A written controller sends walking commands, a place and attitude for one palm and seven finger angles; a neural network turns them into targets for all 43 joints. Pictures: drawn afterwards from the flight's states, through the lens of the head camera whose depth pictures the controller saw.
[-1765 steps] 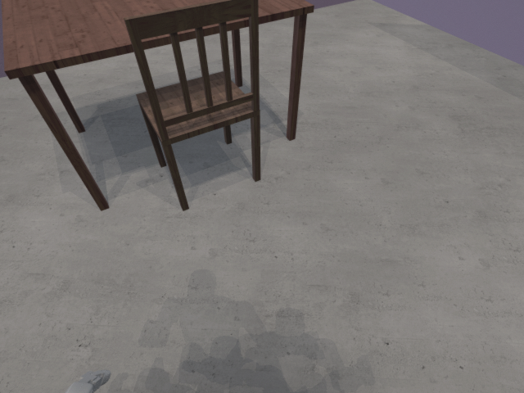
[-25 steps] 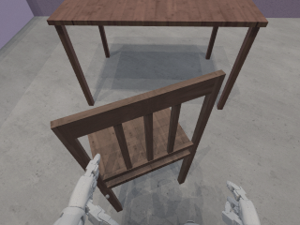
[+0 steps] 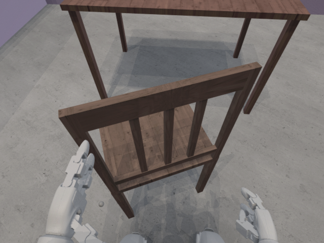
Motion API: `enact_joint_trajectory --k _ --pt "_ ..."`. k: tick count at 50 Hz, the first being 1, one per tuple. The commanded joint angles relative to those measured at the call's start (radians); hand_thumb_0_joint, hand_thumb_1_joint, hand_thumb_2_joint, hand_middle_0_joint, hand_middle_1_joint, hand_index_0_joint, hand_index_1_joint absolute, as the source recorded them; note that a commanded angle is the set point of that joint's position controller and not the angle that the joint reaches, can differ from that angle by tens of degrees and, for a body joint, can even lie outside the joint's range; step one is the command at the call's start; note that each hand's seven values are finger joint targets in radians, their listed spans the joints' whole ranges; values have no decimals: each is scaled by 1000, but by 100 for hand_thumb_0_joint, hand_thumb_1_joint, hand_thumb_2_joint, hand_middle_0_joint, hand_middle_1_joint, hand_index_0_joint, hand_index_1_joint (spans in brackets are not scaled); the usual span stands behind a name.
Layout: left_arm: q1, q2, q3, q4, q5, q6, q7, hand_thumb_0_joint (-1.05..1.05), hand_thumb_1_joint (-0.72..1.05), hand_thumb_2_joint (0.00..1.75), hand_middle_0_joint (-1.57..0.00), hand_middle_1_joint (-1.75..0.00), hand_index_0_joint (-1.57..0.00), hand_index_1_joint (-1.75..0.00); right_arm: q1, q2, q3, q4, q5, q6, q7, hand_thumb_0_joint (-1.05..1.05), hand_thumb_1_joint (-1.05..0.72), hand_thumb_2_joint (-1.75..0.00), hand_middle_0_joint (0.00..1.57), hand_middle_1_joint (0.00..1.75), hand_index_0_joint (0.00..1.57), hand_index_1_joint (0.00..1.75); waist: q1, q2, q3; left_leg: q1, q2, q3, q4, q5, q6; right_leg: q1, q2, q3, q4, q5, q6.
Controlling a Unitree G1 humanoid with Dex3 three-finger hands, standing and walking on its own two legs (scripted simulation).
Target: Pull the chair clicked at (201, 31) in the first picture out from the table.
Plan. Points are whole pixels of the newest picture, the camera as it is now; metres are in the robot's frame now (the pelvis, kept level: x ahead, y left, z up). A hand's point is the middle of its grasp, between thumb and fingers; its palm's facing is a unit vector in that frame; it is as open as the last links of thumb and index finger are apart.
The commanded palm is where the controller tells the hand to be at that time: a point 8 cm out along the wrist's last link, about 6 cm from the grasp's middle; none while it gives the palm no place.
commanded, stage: draw the hand back to the body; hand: left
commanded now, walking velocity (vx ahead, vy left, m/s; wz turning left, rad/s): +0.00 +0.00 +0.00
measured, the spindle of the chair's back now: (168, 140) +0.40 +0.01 -0.02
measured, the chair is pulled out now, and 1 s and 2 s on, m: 0.54 0.54 0.54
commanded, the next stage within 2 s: step back with the hand held close in 1.26 s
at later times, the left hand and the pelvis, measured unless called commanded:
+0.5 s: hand (40, 179) +0.20 +0.22 +0.16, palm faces +0.32 -0.86 -0.40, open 14.7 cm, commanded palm +0.16 +0.26 +0.19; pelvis +0.03 +0.00 +0.05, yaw +0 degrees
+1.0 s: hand out of the picture +0.24 +0.27 +0.24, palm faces +0.49 -0.76 -0.43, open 8.1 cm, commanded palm +0.18 +0.30 +0.25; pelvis +0.04 +0.00 +0.08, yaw -2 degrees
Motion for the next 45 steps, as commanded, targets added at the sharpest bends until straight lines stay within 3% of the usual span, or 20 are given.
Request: enact_joint_trajectory --k 1,4,7,9,10,11,12,13,15,20,21,22,27,35,38,41,44,45 --pt "4 140 144 -350 -57 -6 -13 0 -55 20 0 0 0 0 -72 -116 -46 -202 21 -48 -35 0 -90 -90 20 30 20 30 -12 -27 -212 71 -56 33 -250 261 46 296 69 -16 -203 121 -46" --pt "26 107 168 -329 -95 44 -7 0 -55 20 0 0 0 0 -69 -104 -40 -190 27 -47 -49 0 -90 -90 20 30 20 30 -14 -76 -155 81 -55 30 -274 258 45 304 72 -31 -239 122 -37" --pt "45 115 207 -255 -120 88 -23 0 -44 25 -1 -2 -1 -2 -69 -107 -36 -172 28 -45 -59 0 -90 -90 20 30 20 30 -14 -114 -108 83 -55 31 -296 253 43 329 73 -25 -283 119 -32" --pt "31 132 213 -262 -119 108 -44 0 -37 29 -2 -4 -2 -4 -71 -114 -34 -175 31 -53 -64 0 -90 -90 20 30 20 30 -14 -93 -96 104 -55 33 -314 241 45 335 68 -17 -307 97 -31" --pt "72 325 308 -263 40 171 112 0 -33 31 -3 -5 -3 -5 -54 -104 -42 -194 19 -16 -85 0 -90 -90 20 30 20 30 50 -31 -103 136 -37 50 -370 250 33 416 42 36 -343 104 -59" --pt "79 193 205 -334 60 195 164 0 -30 32 -4 -5 -4 -5 -52 -85 -22 -220 11 -8 -86 0 -90 -90 20 30 20 30 13 5 -62 169 -48 56 -398 246 32 411 34 18 -362 121 -55" --pt "82 185 203 -318 66 218 195 0 -26 34 -4 -6 -4 -6 -52 -85 -28 -211 12 -3 -88 0 -90 -90 20 30 20 30 7 -29 -38 180 -42 52 -405 236 29 407 35 11 -373 115 -51" --pt "74 179 195 -340 75 230 217 0 -22 36 -4 -7 -4 -7 -51 -89 -24 -206 9 6 -90 0 -90 -90 20 30 20 30 8 8 -30 208 -41 56 -415 247 33 422 36 9 -383 129 -52" --pt "43 228 224 -365 91 249 255 0 -15 39 -5 -8 -5 -8 -62 -95 -18 -197 3 13 -95 0 -90 -90 20 30 20 30 10 -8 -20 239 -40 52 -435 278 36 462 40 2 -411 161 -54" --pt "-7 282 278 -383 111 256 306 0 3 48 -8 -12 -8 -12 -62 -106 -13 -164 -3 -6 -103 0 -90 -90 20 30 20 30 15 -1 -12 343 -37 50 -504 348 39 544 43 -8 -459 245 -55" --pt "-7 258 263 -375 113 254 307 0 7 50 -8 -13 -8 -13 -63 -103 -10 -157 -4 -10 -103 0 -90 -90 20 30 20 30 12 17 10 366 -37 54 -519 360 39 545 43 -9 -466 260 -53" --pt "-15 270 284 -359 113 253 312 0 10 51 -9 -14 -9 -14 -63 -104 -11 -148 -6 -12 -102 0 -90 -90 20 30 20 30 15 4 17 375 -36 52 -534 368 38 561 44 -14 -472 270 -53" --pt "-17 264 322 -310 114 242 311 0 28 60 -12 -17 -12 -17 -90 -105 -14 -115 -11 -15 -91 0 -90 -90 20 30 20 30 24 -30 56 436 -30 55 -597 437 39 616 53 -18 -513 338 -52" --pt "-88 337 436 -340 112 213 306 0 57 74 -16 -23 -16 -23 -122 -107 -16 -81 -19 -26 -73 0 -90 -90 20 30 20 30 45 12 48 521 -22 60 -663 545 35 704 60 -11 -565 432 -56" --pt "-94 338 465 -345 105 206 305 0 68 80 -17 -26 -17 -26 -119 -104 -17 -69 -23 -26 -67 0 -90 -90 20 30 20 30 45 10 22 555 -20 68 -672 617 37 740 58 -11 -577 499 -54" --pt "-128 347 491 -348 102 202 303 0 79 85 -19 -28 -19 -28 -122 -105 -16 -57 -23 -24 -62 0 -90 -90 20 30 20 30 44 49 34 574 -20 72 -687 640 32 752 61 -9 -595 508 -55" --pt "-160 368 529 -334 96 196 303 0 90 90 -20 -30 -20 -30 -124 -111 -25 -49 -23 -16 -59 0 -90 -90 20 30 20 30 44 9 39 594 -13 77 -699 643 35 756 65 -9 -606 514 -52" --pt "-143 348 517 -286 98 200 298 0 90 90 -20 -30 -20 -30 -132 -111 -26 -40 -23 -14 -59 0 -90 -90 20 30 20 30 44 7 67 584 -14 75 -705 634 34 749 66 -9 -615 506 -53"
